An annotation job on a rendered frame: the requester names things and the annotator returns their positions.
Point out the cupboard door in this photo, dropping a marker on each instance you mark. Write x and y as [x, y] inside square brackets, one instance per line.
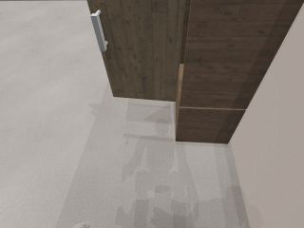
[143, 51]

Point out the handle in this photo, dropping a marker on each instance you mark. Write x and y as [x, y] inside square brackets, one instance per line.
[96, 22]

